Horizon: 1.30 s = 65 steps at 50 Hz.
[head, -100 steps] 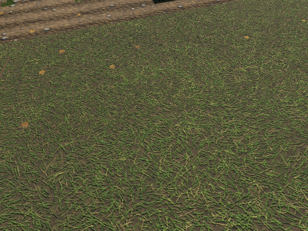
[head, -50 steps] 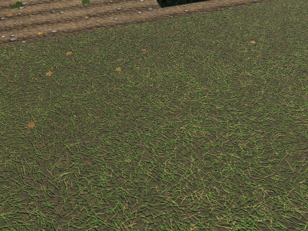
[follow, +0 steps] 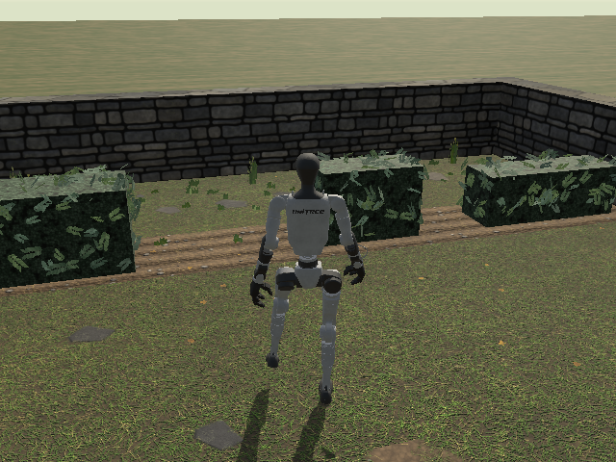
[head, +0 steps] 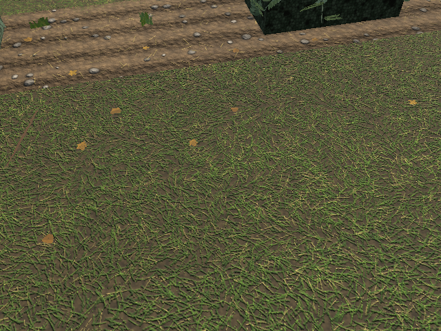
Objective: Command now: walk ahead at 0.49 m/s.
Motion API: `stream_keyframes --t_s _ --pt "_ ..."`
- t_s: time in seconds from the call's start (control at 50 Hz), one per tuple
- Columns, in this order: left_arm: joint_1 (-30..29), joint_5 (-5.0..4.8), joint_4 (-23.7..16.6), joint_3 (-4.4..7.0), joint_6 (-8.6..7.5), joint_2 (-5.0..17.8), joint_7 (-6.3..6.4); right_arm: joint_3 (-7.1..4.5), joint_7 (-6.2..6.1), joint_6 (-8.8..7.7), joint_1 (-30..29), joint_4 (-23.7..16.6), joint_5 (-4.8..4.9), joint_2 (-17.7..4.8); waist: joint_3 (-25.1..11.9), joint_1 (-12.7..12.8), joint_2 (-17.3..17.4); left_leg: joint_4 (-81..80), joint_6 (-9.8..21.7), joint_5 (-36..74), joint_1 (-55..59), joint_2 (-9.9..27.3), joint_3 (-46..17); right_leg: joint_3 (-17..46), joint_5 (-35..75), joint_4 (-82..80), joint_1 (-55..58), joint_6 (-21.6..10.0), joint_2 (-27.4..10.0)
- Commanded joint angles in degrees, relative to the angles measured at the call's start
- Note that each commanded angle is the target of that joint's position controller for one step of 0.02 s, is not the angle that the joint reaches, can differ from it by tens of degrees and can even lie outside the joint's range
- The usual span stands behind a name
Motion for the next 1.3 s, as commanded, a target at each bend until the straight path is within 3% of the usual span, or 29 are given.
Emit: stream_keyframes --t_s 0.02,0.06,0.16,0.22,0.26,0.28,0.3,0.32,0.34,0.36,0.38,0.4,0.44,0.48,0.56,0.68,0.72,0.76,0.78,0.8,0.82,0.84,0.88,0.94,1.02,1.06,1.14,1.22,1.3 --pt "2.11 0.06 -2.46 1.1 -0.51 7.45 1.69 -0.04 1.5 -0.9 -3.46 -3.82 -0.8 -1.83 3.22 -0.21 -5.84 -5.72 0.35 12.56 -1.5 -0.75 0.54 10.65 2.39 -0.22 -4.25 -9.72 -15.29" --pt "3.96 0.53 -2.62 0.57 -0.29 6.91 1.95 0.3 3.0 -0.9 -5.29 -4.77 -1.15 -1.84 4.13 0.44 -4.68 -5.89 1.8 14.51 -1.89 -1.22 0.53 11.55 -1.37 4.54 -5.91 -9.23 -16.07" --pt "7.05 -0.15 -4.11 0.69 1.85 7.97 2.94 2.11 5.8 -1.03 -12.84 -8.2 0.1 -1.26 7.5 3.74 -5.74 -11.97 1.69 12.57 -5.69 -0.54 0.77 13.39 -6.18 15.98 -2.36 -7.07 -17.54" --pt "7.5 -0.34 -4.56 1.0 3.16 8.19 2.76 2.52 5.93 -0.37 -9.85 -6.18 1.06 -1.85 5.94 3.81 -6.12 -18.72 0.98 14.25 7.49 -0.71 1.93 10.31 -3.29 23.45 -4.84 -3.66 -15.99" --pt "7.24 -0.36 -4.45 1.15 3.59 7.87 2.25 1.2 4.92 -0.78 -1.09 -2.43 1.41 -4.32 3.89 0.19 -3.68 -24.69 0.98 13.87 15.97 -0.69 3.85 9.51 4.89 37.24 -1.88 -2.11 -14.58" --pt "6.42 -0.09 -3.9 1.23 3.6 8.5 1.66 -0.01 4.15 -1.05 10.55 1.44 0.61 -6.45 -1.28 -5.78 -1.66 -26.97 1.44 16.13 31.71 -3.08 7.21 6.74 10.21 51.15 -6.55 -0.41 -11.74" --pt "8.24 -0.25 -2.53 1.47 2.55 7.17 0.95 -0.67 3.64 -0.88 20.74 4.51 -0.34 -9.27 -5.77 -10.2 4.53 -21.71 4.79 23.59 49.73 1.55 3.73 5.06 -13.65 75.02 -20.7 3.36 -5.74" --pt "16.4 -0.38 -1.81 0.38 1.36 0.95 -0.01 0.24 3.64 -1.39 23.04 5.28 -2.09 -11.69 -11.56 -6.24 17.0 -0.39 5.55 48.02 66.48 6.66 -0.16 11.77 -38.26 93.92 -40.85 4.2 -1.91" --pt "18.65 -2.2 -3.87 0.17 -0.82 3.49 -0.41 -1.29 3.15 -0.58 26.86 6.05 -0.54 -13.95 -19.74 -7.88 23.97 -0.6 10.83 47.54 70.4 11.71 -10.19 16.04 -33.88 98.69 -47.33 4.89 -2.31" --pt "12.84 -4.11 -8.11 -0.17 -1.65 4.05 -0.09 -2.52 2.96 0.65 27.97 6.87 0.72 -16.2 -23.64 -8.69 19.21 -12.91 16.69 10.12 69.41 19.12 -25.06 13.91 -28.05 98.8 -54.7 4.29 -2.96" --pt "5.85 -4.67 -9.55 -0.19 -1.52 4.56 1.02 -1.63 2.43 0.96 21.95 5.38 0.3 -13.42 -19.01 -6.78 5.52 -22.14 16.68 -15.1 59.5 18.85 -28.55 9.12 -17.82 92.42 -55.98 3.25 -7.57" --pt "0.05 -3.71 -9.87 0.0 -0.61 4.54 2.29 0.38 1.82 0.32 14.16 2.94 -1.11 -7.9 -12.26 -5.78 1.05 -25.16 16.36 -17.31 46.66 18.74 -27.68 7.55 -9.06 88.93 -54.31 2.16 -9.46" --pt "-1.42 -0.53 -9.93 0.69 1.76 4.96 2.39 2.44 2.01 -2.08 2.47 0.88 -1.76 -3.41 -1.25 0.24 0.15 -25.13 13.28 -7.56 23.54 13.83 -20.19 10.48 0.31 69.05 -43.62 1.99 -13.69" --pt "-2.52 0.85 -10.77 0.89 2.59 2.94 1.83 2.14 1.16 -2.19 3.92 1.85 -2.38 -4.34 2.72 0.45 4.86 -29.98 11.54 -4.86 15.53 5.94 -7.42 8.15 4.98 51.72 -34.85 3.68 -13.36" --pt "-10.92 0.93 -13.3 0.07 1.46 1.44 -0.24 1.18 -1.03 -1.51 9.79 3.48 -0.31 -6.28 0.75 -2.52 3.29 -30.67 11.62 5.93 23.73 4.29 -1.18 4.87 15.3 26.24 -29.47 4.01 -10.79" --pt "-22.92 0.35 -16.84 0.48 1.39 2.91 -2.39 0.38 -1.21 0.61 16.87 7.06 1.29 -6.55 5.38 -6.32 -0.67 -30.5 9.85 -4.55 37.39 6.85 -1.64 3.04 13.24 14.61 -32.8 0.2 -8.55" --pt "-22.98 0.38 -17.62 1.12 0.88 4.37 -3.09 -0.03 -1.31 1.32 16.23 7.35 1.08 -7.76 4.82 -4.92 -0.32 -27.84 8.89 0.44 39.82 7.2 -1.14 2.21 10.53 11.33 -29.01 -1.21 -7.49" --pt "-12.25 0.85 -14.48 3.2 0.6 7.72 -3.08 0.21 -1.21 1.53 13.59 6.49 0.7 -7.52 -2.45 0.62 -0.77 -15.8 6.72 13.26 36.93 2.77 2.67 0.17 12.88 10.78 -10.23 -3.36 -4.71" --pt "-1.39 1.02 -12.3 4.52 0.69 11.43 -2.74 0.94 -1.2 1.5 12.66 5.15 -0.17 -6.18 -10.42 4.56 -4.81 0.46 4.26 3.31 27.7 -1.66 6.26 9.1 15.31 12.1 6.14 -6.88 -12.03" --pt "3.83 0.42 -10.81 5.39 0.85 15.55 -3.05 2.98 -0.59 0.3 18.66 4.62 -0.36 0.6 -18.81 3.03 -18.58 22.67 0.96 -29.96 6.62 -11.16 6.92 34.92 2.98 5.56 25.76 -16.4 -24.96" --pt "4.13 -0.11 -10.82 4.18 1.06 11.21 -3.12 2.0 -0.03 -0.94 15.82 4.39 0.68 -3.68 -18.26 4.1 -16.84 29.41 1.63 -41.63 -2.15 -10.4 -0.19 43.46 -5.83 -0.67 26.7 -15.88 -26.1" --pt "-0.81 0.16 -11.61 3.4 0.87 9.38 -2.9 1.02 -0.04 -1.52 10.91 2.57 1.95 -7.09 -9.26 3.34 -13.34 30.8 2.55 -37.87 -6.0 -7.75 -0.12 36.46 -4.81 -1.8 19.42 -13.33 -24.69" --pt "-9.09 1.39 -13.29 2.6 0.47 7.28 -3.07 0.61 -1.17 -0.99 7.35 2.01 0.82 -6.38 -1.51 -0.63 -4.98 23.94 2.01 -30.01 -0.04 -3.52 1.45 24.13 11.19 -3.92 2.47 -11.29 -20.93" --pt "-11.24 1.63 -12.69 2.41 -0.24 6.37 -2.75 0.48 -1.44 0.95 9.95 2.83 0.69 -3.93 -2.28 -4.11 -6.22 14.26 1.47 -26.8 8.59 -1.0 1.07 16.57 13.82 -7.84 -4.73 -10.21 -18.22" --pt "-7.38 2.17 -9.51 3.9 -0.13 10.13 -1.03 0.73 -1.16 1.36 3.02 -0.03 -0.43 -2.5 -1.29 -2.58 -5.24 5.76 0.6 -15.28 5.83 -1.7 0.7 10.26 15.53 -10.88 -4.08 -9.7 -18.25" --pt "-4.98 2.8 -8.25 4.18 -0.35 10.09 -0.9 -0.01 -0.67 1.61 5.82 1.28 -0.15 -3.6 -3.06 -2.81 -4.3 9.47 0.59 -7.19 6.68 -2.71 0.28 6.95 17.84 -8.87 -3.16 -9.57 -18.86" --pt "-2.98 2.17 -6.95 3.3 -0.79 6.58 -1.18 -1.14 0.12 1.98 -0.07 -1.28 1.0 -5.04 2.16 -1.26 -5.52 7.45 1.33 -3.33 -3.07 -3.62 -2.59 4.81 11.3 -6.77 1.76 -7.84 -18.9" --pt "3.84 1.65 -4.19 3.97 -0.64 6.99 0.6 -1.54 1.87 1.28 -5.86 -4.66 1.63 -4.52 5.74 1.3 -7.21 6.58 1.93 -7.9 -20.62 -3.33 -9.08 8.24 9.91 -0.28 16.5 -6.47 -24.98" --pt "-0.18 1.18 -6.08 3.52 -0.32 6.24 2.64 -0.52 3.73 2.21 -9.7 -7.63 0.13 -1.21 7.83 1.86 -6.52 -6.09 0.73 11.95 -3.75 -3.45 -0.74 -2.94 -0.92 4.45 -1.41 -3.19 -21.35"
